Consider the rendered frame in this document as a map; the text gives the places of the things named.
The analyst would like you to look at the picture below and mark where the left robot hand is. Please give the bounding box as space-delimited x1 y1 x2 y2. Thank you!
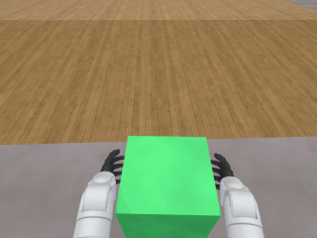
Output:
100 149 125 184

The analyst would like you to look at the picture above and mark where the right robot hand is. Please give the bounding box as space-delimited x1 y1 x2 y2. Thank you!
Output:
210 153 234 189

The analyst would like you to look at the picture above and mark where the left robot forearm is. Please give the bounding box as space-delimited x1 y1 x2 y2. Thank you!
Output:
73 171 116 238

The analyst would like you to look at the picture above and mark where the carton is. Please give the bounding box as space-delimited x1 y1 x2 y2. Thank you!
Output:
115 136 221 238

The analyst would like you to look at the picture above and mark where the right robot forearm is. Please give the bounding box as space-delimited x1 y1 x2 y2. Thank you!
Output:
219 177 264 238

